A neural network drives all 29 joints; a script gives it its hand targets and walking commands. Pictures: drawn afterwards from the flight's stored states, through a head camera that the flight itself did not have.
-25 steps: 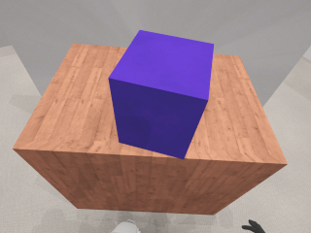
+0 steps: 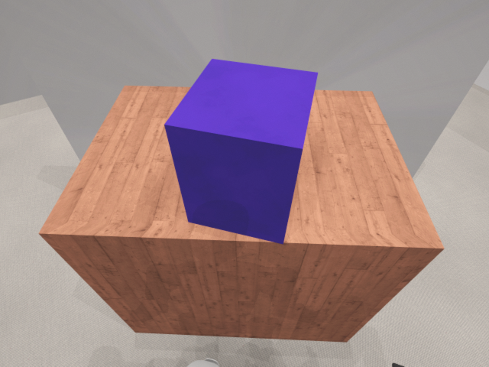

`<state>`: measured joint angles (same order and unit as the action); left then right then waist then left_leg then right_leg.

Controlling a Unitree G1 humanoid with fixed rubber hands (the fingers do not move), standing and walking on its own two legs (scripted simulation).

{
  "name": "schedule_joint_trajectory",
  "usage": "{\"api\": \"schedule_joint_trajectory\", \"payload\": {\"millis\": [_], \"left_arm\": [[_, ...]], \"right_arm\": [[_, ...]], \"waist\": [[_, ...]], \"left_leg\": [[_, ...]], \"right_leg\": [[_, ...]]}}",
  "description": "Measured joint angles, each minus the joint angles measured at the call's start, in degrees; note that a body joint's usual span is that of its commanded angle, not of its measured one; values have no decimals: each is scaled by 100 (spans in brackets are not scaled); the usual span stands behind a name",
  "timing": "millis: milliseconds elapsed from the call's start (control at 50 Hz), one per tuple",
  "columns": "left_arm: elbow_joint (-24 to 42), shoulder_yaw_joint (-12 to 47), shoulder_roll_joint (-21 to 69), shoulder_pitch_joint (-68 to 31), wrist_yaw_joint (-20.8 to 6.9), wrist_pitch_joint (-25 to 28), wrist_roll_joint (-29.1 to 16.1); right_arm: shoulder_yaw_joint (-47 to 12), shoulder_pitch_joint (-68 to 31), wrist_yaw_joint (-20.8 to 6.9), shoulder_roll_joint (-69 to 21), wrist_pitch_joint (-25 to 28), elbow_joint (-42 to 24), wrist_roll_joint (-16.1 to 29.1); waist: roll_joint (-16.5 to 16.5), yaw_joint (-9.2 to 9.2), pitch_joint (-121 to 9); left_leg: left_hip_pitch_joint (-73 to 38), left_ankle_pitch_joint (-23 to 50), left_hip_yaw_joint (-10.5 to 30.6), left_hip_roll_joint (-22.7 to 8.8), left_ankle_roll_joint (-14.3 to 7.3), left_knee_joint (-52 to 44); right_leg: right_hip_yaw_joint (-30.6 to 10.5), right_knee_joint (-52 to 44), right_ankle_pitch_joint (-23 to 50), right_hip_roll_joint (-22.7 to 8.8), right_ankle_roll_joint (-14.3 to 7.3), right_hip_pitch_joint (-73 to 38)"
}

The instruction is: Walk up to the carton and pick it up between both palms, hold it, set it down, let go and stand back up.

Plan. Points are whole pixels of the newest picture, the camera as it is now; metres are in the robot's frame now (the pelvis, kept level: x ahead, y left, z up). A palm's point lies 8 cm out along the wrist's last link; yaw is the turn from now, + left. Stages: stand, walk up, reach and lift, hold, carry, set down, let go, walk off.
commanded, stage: walk up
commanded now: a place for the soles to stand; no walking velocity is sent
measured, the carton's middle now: (248, 153) +0.48 +0.01 +0.08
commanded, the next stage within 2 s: reach and lift in 1.60 s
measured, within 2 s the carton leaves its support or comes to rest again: neither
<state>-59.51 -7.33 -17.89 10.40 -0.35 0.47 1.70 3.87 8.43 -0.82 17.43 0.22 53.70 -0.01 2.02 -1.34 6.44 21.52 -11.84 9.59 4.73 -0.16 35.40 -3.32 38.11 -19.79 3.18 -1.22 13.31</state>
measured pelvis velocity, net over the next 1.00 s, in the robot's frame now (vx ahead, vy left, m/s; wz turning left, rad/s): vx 0.03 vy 0.00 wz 0.00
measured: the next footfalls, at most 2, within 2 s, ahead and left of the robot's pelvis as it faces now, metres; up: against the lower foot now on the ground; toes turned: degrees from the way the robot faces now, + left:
none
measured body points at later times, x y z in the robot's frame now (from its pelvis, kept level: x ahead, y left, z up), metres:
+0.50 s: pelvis +0.03 -0.01 +0.00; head +0.05 -0.02 +0.45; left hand +0.10 +0.30 -0.12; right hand +0.14 -0.28 -0.13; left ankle +0.11 +0.12 -0.72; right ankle +0.01 -0.11 -0.72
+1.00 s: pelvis +0.03 +0.00 +0.00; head +0.05 -0.01 +0.45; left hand +0.11 +0.31 -0.12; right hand +0.14 -0.28 -0.13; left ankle +0.12 +0.12 -0.72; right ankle +0.01 -0.11 -0.72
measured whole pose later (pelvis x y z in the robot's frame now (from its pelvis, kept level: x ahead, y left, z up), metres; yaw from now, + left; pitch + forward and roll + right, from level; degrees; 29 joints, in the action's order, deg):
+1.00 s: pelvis +0.03 +0.00 +0.00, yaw +0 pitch -2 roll +0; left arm -57.7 -7.3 -17.0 8.6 -0.3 1.0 1.7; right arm 3.9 9.5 -1.2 17.4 0.2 53.7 0.0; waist 2.0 -1.4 4.6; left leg 20.9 -11.5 9.4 4.8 1.0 35.1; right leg -3.3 36.6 -22.4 2.8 -1.5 11.7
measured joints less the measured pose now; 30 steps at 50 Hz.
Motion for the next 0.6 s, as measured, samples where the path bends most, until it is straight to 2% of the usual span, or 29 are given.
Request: {"api": "schedule_joint_trajectory", "payload": {"millis": [180, 260, 600], "left_arm": [[60, 0, 90, -2, 0, 1, 0], [88, 0, 98, -41, 0, 1, 0], [223, 0, 98, -183, 0, 1, 0]], "right_arm": [[0, 177, 4, 0, 0, 0, 0], [0, 199, 23, 0, 0, 0, 0], [0, -162, 97, 0, 0, 0, 0]], "waist": [[0, 0, -175], [0, -1, -187], [0, -1, -187]], "left_leg": [[-47, 156, 0, 0, 0, -114], [-45, 193, 0, 0, 110, -133], [-34, 160, -1, 2, 113, -143]], "right_leg": [[0, 0, -163, -9, -26, -17], [-1, -18, -211, -19, -27, -23], [0, -83, -215, -26, -27, -39]]}}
